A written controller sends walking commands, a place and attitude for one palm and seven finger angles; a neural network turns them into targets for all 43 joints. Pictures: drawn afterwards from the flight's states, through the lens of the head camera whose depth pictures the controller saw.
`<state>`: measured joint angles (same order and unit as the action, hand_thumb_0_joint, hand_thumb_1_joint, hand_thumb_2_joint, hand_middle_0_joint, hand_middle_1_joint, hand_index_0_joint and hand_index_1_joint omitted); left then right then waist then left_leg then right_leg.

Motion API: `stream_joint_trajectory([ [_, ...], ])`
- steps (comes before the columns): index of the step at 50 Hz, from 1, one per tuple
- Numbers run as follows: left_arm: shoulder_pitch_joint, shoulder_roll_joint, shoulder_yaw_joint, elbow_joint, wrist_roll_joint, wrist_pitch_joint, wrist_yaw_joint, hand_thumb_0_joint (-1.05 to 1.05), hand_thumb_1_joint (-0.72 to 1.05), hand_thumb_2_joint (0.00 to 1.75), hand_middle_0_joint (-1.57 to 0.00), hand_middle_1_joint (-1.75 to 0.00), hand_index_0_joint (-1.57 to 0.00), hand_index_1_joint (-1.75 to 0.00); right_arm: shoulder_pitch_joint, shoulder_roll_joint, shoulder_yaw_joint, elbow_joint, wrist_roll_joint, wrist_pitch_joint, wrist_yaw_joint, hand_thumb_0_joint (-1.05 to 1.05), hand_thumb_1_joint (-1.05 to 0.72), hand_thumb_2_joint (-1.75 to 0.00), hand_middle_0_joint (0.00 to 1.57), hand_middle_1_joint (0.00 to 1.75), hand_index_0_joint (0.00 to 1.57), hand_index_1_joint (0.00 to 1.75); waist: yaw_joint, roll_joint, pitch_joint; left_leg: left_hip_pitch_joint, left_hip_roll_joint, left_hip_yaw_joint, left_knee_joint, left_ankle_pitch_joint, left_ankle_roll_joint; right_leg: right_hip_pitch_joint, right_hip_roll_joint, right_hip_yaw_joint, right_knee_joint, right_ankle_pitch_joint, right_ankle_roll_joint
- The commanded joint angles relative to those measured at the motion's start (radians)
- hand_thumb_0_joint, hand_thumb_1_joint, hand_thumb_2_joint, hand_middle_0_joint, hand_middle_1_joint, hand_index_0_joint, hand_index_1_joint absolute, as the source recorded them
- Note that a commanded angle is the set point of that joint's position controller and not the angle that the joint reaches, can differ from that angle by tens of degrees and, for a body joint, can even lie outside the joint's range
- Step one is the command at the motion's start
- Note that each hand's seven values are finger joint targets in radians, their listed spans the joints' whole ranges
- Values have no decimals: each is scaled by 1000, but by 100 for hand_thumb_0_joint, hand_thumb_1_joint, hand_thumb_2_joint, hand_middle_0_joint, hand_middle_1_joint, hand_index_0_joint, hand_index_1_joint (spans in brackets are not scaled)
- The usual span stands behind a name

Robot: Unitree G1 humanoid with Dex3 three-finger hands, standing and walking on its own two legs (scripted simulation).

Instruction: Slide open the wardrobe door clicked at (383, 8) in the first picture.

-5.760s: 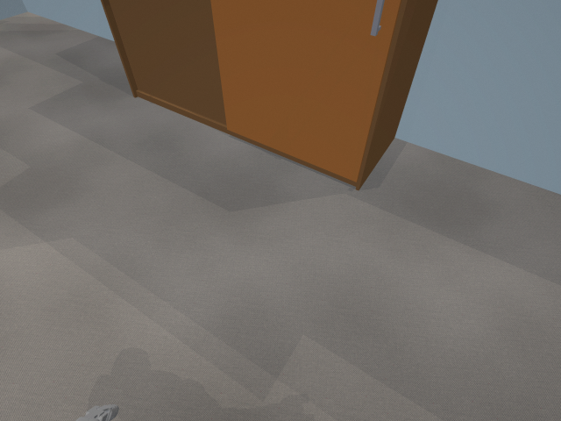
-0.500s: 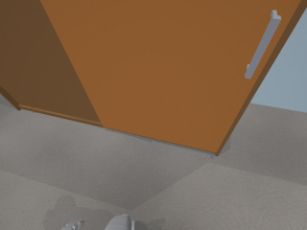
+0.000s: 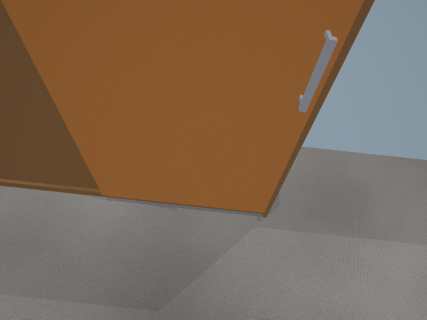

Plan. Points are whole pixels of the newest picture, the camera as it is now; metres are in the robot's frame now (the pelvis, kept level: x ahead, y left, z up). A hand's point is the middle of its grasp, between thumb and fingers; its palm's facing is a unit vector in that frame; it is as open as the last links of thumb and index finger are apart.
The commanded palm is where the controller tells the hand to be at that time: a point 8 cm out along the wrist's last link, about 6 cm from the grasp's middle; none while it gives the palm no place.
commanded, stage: take the last steps up to it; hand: right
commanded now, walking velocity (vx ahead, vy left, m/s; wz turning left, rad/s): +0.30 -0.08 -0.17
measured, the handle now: (314, 74) +0.69 -0.21 +0.11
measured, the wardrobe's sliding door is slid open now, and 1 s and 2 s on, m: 0.00 0.00 0.00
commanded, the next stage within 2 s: come to a stop and stand still in 0.74 s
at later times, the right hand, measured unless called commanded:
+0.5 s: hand out of the picture +0.11 -0.27 -0.18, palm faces +0.10 +0.98 -0.18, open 7.4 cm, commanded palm none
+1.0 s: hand (316, 262) +0.30 -0.25 -0.18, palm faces +0.10 +0.97 -0.20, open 7.2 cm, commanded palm none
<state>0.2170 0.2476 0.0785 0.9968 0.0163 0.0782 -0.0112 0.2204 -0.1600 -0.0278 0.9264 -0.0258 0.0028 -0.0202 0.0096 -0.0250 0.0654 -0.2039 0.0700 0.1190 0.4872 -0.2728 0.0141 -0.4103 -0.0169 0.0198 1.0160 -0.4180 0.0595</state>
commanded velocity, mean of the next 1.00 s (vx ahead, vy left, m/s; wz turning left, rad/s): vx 0.15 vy -0.02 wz -0.01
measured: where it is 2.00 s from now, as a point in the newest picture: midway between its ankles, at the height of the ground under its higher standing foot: outside the picture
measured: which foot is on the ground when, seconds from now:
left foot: down 0.00-0.20, up 0.22-0.66, down 0.68-1.00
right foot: up 0.00-0.16, down 0.18-0.70, up 0.72-0.98, down 1.00-1.00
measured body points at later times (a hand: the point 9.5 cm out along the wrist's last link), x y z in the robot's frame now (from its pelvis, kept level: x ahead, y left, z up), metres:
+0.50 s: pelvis +0.09 -0.07 +0.00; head +0.10 -0.09 +0.45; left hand +0.06 +0.15 -0.15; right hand +0.11 -0.32 -0.16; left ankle +0.17 +0.06 -0.68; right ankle -0.02 -0.15 -0.74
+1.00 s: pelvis +0.26 -0.07 -0.01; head +0.26 -0.07 +0.44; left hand +0.31 +0.17 -0.16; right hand +0.29 -0.30 -0.16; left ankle +0.28 +0.05 -0.74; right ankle +0.32 -0.19 -0.74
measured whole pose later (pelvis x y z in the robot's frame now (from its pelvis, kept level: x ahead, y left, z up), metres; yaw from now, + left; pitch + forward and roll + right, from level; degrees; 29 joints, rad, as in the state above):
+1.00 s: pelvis +0.26 -0.07 -0.01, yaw -2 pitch -2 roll +2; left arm 0.24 0.17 0.04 1.04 0.01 -0.02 0.03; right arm 0.22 -0.17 -0.04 1.05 -0.02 -0.02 -0.03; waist 0.00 -0.03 0.04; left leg -0.23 0.01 0.13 0.51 -0.25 0.02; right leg -0.36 -0.08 -0.04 0.61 -0.18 0.03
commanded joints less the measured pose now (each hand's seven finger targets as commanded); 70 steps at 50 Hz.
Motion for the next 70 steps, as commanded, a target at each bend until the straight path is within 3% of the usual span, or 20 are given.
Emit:
stream_joint_trajectory([
  [1,-115,36,-8,-92,2,-46,-9,0,90,90,-20,-30,-20,-30,144,-235,-62,5,-5,-29,-4,0,-90,-90,20,30,20,30,-87,202,-53,158,263,-243,-212,145,125,-70,-15,-54,-175,-33,0],
  [8,92,51,-15,-23,-2,-91,-1,0,90,90,-20,-30,-20,-30,75,-205,-58,41,6,-20,9,0,-90,-90,20,30,20,30,25,76,-71,-157,159,-88,-59,-157,25,432,-14,-105,-661,110,-51],
  [10,252,200,15,12,11,-93,14,0,90,90,-20,-30,-20,-30,22,-101,-29,-14,3,-19,18,0,-90,-90,20,30,20,30,91,-292,-23,-479,-11,47,380,-327,-46,526,-373,363,-825,-25,-218],
  [11,247,174,8,27,11,-94,22,0,90,90,-20,-30,-20,-30,-38,-118,-29,-13,-8,-15,12,0,-90,-90,20,30,20,30,101,-244,23,-491,19,-40,496,-311,-31,437,-384,382,-863,-89,-243],
  [17,159,56,-33,22,-6,-140,39,0,90,90,-20,-30,-20,-30,53,-111,-29,75,1,-18,37,0,-90,-90,20,30,20,30,-4,-89,51,-451,56,-63,600,-8,-49,406,-231,89,-836,442,-218],
  [29,279,37,-23,124,7,-149,50,0,90,90,-20,-30,-20,-30,-153,-61,-26,-12,9,-27,36,0,-90,-90,20,30,20,30,23,-86,98,-336,5,-11,208,41,4,433,-246,9,-741,770,-213],
  [32,262,53,-21,130,-1,-145,49,0,90,90,-20,-30,-20,-30,79,-97,-39,56,4,-45,28,0,-90,-90,20,30,20,30,-83,-30,-20,-3,-77,41,78,107,37,376,-196,-36,-460,994,-169],
  [33,252,43,-23,121,-10,-150,44,0,90,90,-20,-30,-20,-30,226,-147,-55,101,-1,-58,21,0,-90,-90,20,30,20,30,-147,12,-99,237,-9,-45,55,200,67,226,-151,-64,-255,844,-135],
  [34,299,-16,-26,102,-25,-156,35,0,90,90,-20,-30,-20,-30,336,-238,-77,129,-5,-69,8,0,-90,-90,20,30,20,30,-156,216,-227,447,277,-433,-22,397,188,-9,3,-116,79,276,-89],
  [35,301,-14,-23,87,-28,-150,40,0,90,90,-20,-30,-20,-30,330,-281,-82,132,15,-64,9,0,-90,-90,20,30,20,30,-124,208,-247,385,421,-601,-143,402,292,-66,39,-54,306,-157,-88],
  [37,184,-23,-14,58,-10,-127,30,0,90,90,-20,-30,-20,-30,118,-203,-67,73,17,-54,-1,0,-90,-90,20,30,20,30,-75,76,-66,77,356,-504,-251,-8,247,-108,-61,21,338,-47,-97],
  [41,257,-87,-30,79,8,-87,19,0,90,90,-20,-30,-20,-30,-17,-108,-33,48,4,-59,-3,0,-90,-90,20,30,20,30,34,143,-16,-195,209,-186,-293,39,142,30,-100,-43,52,47,-55],
  [48,197,-85,-50,70,-7,-93,30,0,90,90,-20,-30,-20,-30,5,-125,-30,76,13,-29,-13,0,-90,-90,20,30,20,30,20,108,-70,-91,121,-87,-81,341,89,229,-44,-86,-512,315,-10],
  [52,95,64,-20,16,-3,-93,46,0,90,90,-20,-30,-20,-30,100,-74,-26,65,19,12,-20,0,-90,-90,20,30,20,30,-26,-201,-38,-92,-24,-20,141,-58,-32,199,-308,144,-653,872,-166],
  [55,66,94,-6,2,7,-80,68,0,90,90,-20,-30,-20,-30,69,-106,-40,53,15,29,-20,0,-90,-90,20,30,20,30,-2,-167,-72,-195,-37,-116,489,-318,-33,264,-363,180,-645,1070,-265],
  [62,-27,109,22,-51,9,-63,62,0,90,90,-20,-30,-20,-30,68,-95,-50,12,11,40,-7,0,-90,-90,20,30,20,30,2,-145,-169,-224,-38,-116,454,-263,-50,332,-318,94,-606,833,-246],
  [66,-81,95,23,-63,5,-51,41,0,90,90,-20,-30,-20,-30,176,-72,-42,48,9,27,-6,0,-90,-90,20,30,20,30,-39,-148,-158,26,-42,-48,91,-60,-37,133,-241,56,-608,343,-174],
  [67,-67,54,16,-62,-3,-52,34,0,90,90,-20,-30,-20,-30,212,-97,-41,61,0,13,-8,0,-90,-90,20,30,20,30,-53,-40,-141,99,-25,-75,-70,24,-37,59,-170,19,-536,192,-126],
  [68,-54,-21,2,-76,-14,-45,26,0,90,90,-20,-30,-20,-30,182,-165,-42,55,-9,-1,-11,0,-90,-90,20,30,20,30,-36,192,-79,44,165,-334,-234,-101,26,-43,-50,-54,-395,-18,-46],
  [70,-132,1,-2,-103,-1,-27,13,0,90,90,-20,-30,-20,-30,72,-223,-49,9,-6,-5,-12,0,-90,-90,20,30,20,30,-54,289,26,-242,297,-526,-384,-375,124,-11,-35,22,-222,-69,-42],
])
